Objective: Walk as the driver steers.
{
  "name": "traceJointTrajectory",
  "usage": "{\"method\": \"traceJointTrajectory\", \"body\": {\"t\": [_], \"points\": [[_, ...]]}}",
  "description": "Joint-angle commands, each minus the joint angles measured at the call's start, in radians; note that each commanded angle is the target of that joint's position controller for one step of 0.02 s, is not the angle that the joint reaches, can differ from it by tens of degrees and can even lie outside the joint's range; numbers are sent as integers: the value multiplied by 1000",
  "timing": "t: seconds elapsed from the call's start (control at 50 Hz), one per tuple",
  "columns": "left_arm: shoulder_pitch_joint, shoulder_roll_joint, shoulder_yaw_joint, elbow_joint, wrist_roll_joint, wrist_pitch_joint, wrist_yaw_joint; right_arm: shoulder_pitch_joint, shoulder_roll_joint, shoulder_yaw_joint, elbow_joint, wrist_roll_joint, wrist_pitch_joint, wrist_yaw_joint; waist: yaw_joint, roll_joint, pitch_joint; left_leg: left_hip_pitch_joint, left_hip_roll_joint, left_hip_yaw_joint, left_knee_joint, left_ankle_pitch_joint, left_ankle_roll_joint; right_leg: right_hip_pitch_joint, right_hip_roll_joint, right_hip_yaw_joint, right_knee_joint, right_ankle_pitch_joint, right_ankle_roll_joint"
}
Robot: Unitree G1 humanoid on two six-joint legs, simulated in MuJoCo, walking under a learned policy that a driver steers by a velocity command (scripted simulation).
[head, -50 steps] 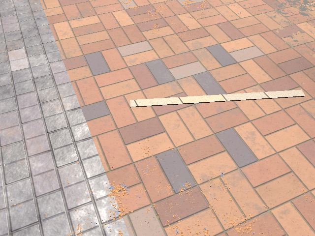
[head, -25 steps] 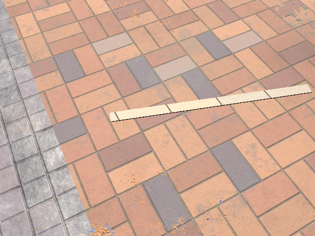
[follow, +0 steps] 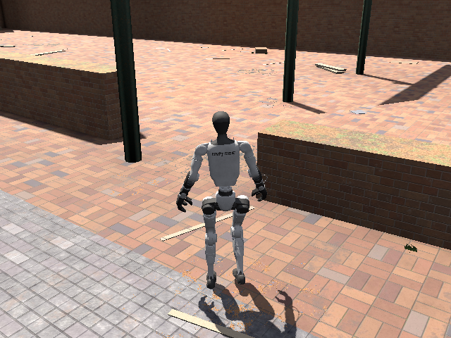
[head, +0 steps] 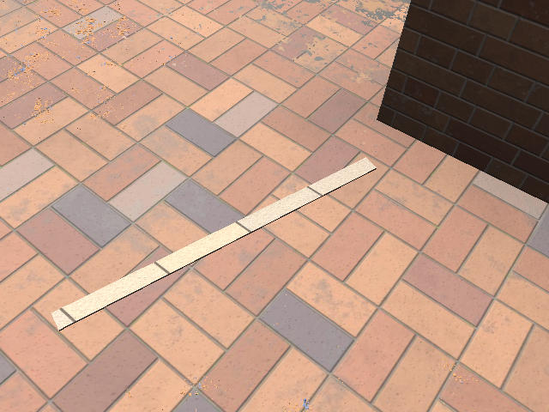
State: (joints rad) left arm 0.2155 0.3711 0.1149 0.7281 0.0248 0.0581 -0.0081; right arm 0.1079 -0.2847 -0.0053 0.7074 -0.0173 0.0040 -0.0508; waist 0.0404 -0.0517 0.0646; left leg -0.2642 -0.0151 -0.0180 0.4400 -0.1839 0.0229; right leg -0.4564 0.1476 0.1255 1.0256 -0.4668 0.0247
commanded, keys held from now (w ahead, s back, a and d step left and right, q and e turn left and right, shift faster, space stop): e+shift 0.06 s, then shift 0.02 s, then w+shift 0.54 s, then w+q+shift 0.38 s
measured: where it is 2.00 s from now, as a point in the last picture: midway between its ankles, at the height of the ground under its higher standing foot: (253, 126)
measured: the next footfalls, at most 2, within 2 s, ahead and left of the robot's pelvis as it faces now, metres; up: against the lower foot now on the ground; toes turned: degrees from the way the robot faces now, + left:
right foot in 0.38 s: +0.05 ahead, -0.14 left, +0.00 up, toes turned -14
left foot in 0.82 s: +0.53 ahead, -0.07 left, +0.00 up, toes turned -6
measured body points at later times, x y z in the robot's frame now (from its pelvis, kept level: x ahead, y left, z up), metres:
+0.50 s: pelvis +0.10 -0.06 +0.00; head +0.10 -0.08 +0.45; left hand +0.26 +0.17 -0.11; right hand +0.10 -0.34 -0.13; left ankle +0.12 +0.08 -0.68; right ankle +0.01 -0.13 -0.74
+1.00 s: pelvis +0.49 -0.11 -0.01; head +0.51 -0.12 +0.44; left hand +0.65 +0.13 -0.11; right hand +0.49 -0.40 -0.14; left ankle +0.49 -0.07 -0.74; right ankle +0.47 -0.27 -0.65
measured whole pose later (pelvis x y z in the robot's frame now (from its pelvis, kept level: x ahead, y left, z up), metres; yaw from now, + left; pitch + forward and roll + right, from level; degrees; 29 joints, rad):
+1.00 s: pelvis +0.49 -0.11 -0.01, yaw +0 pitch +0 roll +2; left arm 0.17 0.25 -0.02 0.72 0.07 -0.10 -0.01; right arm 0.41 -0.31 -0.07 0.88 -0.01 -0.03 0.02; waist -0.02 -0.01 0.03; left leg -0.22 -0.20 -0.03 0.45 -0.23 0.16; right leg -0.55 -0.09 0.08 1.23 -0.31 -0.01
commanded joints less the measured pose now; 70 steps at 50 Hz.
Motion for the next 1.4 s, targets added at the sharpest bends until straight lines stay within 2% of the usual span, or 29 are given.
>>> {"method": "traceJointTrajectory", "body": {"t": [0.02,0.08,0.16,0.24,0.32,0.36,0.38,0.4,0.42,0.5,0.62,0.7,0.76,0.8,0.82,0.84,0.86,0.88,0.92,0.98,1.06,1.18,1.22,1.24,1.26,1.28,1.3,1.34,1.4], "points": [[93,79,18,-34,-8,20,-29,-17,-107,-28,-83,-11,0,-2,8,203,-107,162,230,-97,-95,485,133,-102,-78,-64,219,47,44],[10,61,2,-71,-17,27,-40,65,-122,-42,-72,-16,-4,6,-42,214,-104,205,249,-58,-94,485,153,-127,-105,-95,153,62,59],[-86,58,-11,-113,3,24,-72,175,-185,-75,-32,-16,-25,32,-97,251,-95,240,306,-188,-272,-374,153,-168,-134,-83,-10,97,15],[-130,8,-37,-109,11,-12,-77,206,-185,-86,-1,-16,-56,51,-97,201,-43,170,319,-139,-329,-403,132,-60,-144,-115,-226,93,-36],[-95,-16,-61,-83,6,-52,-66,206,-196,-98,36,-9,-48,65,-54,194,-11,-1,282,-28,-287,-357,132,224,-117,-216,-506,74,-100],[105,0,-58,3,14,-73,-47,173,-151,-86,32,3,-39,68,48,59,-28,-229,219,66,-91,-375,113,555,-93,-225,-635,148,-126],[273,66,-38,54,25,-87,-34,123,-66,-58,2,-9,-42,73,135,-151,-94,-397,121,181,271,-331,79,740,-276,41,-743,-73,-149],[295,185,-21,19,15,-94,-19,39,-12,-43,-74,-9,-51,79,141,-265,-82,-695,15,138,556,-385,53,805,-504,471,-858,-349,-222],[250,182,-11,14,4,-91,2,-23,-94,-58,-109,-22,-57,79,135,-124,-19,-799,80,11,647,-269,50,701,-553,540,-878,-380,-293],[121,50,-55,0,-4,-125,2,100,-134,-71,-25,-26,-54,116,-9,-57,6,-624,140,11,627,-25,-3,519,-356,207,-925,-63,-217],[201,25,-60,70,-18,-166,-8,-100,-65,-43,-98,-17,-38,125,-6,-20,106,-561,117,62,400,183,-18,400,-297,23,-1021,299,-229],[235,45,-63,124,-11,-181,0,-171,-40,-24,-114,-6,-40,134,1,9,123,-410,54,130,222,223,76,479,-333,-144,-1082,675,-187],[263,96,-55,147,23,-167,24,-81,-72,-32,-87,-6,-39,116,-60,-68,-30,-232,-74,204,226,82,134,643,-363,-234,-784,1480,-130],[225,134,-41,139,44,-136,44,261,-136,-61,20,-5,-42,99,-217,-99,-216,99,-134,194,207,-43,178,602,-375,-261,-307,1633,-112],[197,126,-44,120,39,-137,44,438,-196,-88,71,-16,-42,83,-294,-40,-287,382,-67,67,170,-145,207,370,-334,-269,23,1399,-109],[244,-30,-83,62,4,-159,9,426,-308,-123,83,-32,-32,70,-173,285,-323,676,216,-492,76,-426,377,-134,-132,-225,461,356,-47],[141,32,-77,30,12,-189,2,376,-279,-124,75,8,-28,80,-186,207,-375,671,264,-855,-132,-448,404,-278,-71,-44,560,107,-70],[43,40,-81,-18,6,-203,2,325,-272,-125,77,5,-33,77,-161,150,-219,556,252,-750,-170,-363,375,-351,-141,0,532,181,-79],[21,22,-97,-29,24,-206,1,276,-189,-109,89,5,-43,69,-79,-8,-74,264,190,-564,-216,-208,324,-263,-222,-14,354,201,-70],[27,-7,-108,-58,58,-143,-4,240,-141,-86,90,12,-67,64,8,26,12,-10,92,-418,-267,-169,320,-183,-262,-44,195,118,-11],[-226,-25,-129,-168,27,-133,-21,252,-175,-100,73,14,-91,65,-45,63,105,-217,19,-348,-361,-78,274,-78,-254,-117,-211,413,45],[-247,26,-109,-183,9,-142,-12,306,-230,-130,74,23,-90,60,-91,105,-37,86,50,-377,-167,423,165,135,-165,-103,-515,539,9],[-4,97,-72,-123,3,-146,17,285,-281,-138,81,7,-88,62,45,86,-205,115,25,-356,172,656,121,419,-130,-129,-504,315,-15],[220,146,-47,-78,13,-150,39,234,-248,-129,70,-1,-98,65,161,70,-306,-35,-19,-321,452,545,105,674,-216,-67,-459,191,-37],[383,220,-24,-54,58,-154,56,250,-68,-82,33,18,-108,58,175,-173,-423,-292,-110,-229,814,-142,105,915,-505,280,-533,-222,-76],[262,272,-9,-62,60,-147,40,352,-39,-54,-26,52,-99,61,39,-415,-500,-480,-114,-140,998,-331,97,909,-673,835,-770,-377,-163],[137,139,-27,-85,51,-143,32,254,-129,-62,7,22,-76,53,45,-188,-323,-541,-17,-118,1007,-206,108,754,-600,706,-786,-457,-162],[89,32,-51,-53,46,-142,20,133,-141,-69,-6,-3,-55,80,41,4,-154,-504,55,-75,912,-104,91,544,-503,329,-758,-35,-134],[171,-33,-71,43,12,-162,18,62,-57,-45,-59,-19,-19,112,-2,-49,-56,-525,115,-63,869,-92,81,441,-452,74,-790,253,-97]]}}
